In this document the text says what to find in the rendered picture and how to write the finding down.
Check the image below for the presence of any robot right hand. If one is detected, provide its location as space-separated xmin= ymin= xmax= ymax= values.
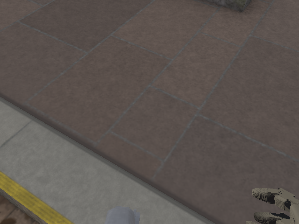
xmin=246 ymin=188 xmax=299 ymax=224

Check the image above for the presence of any robot left thigh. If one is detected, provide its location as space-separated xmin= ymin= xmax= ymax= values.
xmin=105 ymin=206 xmax=140 ymax=224

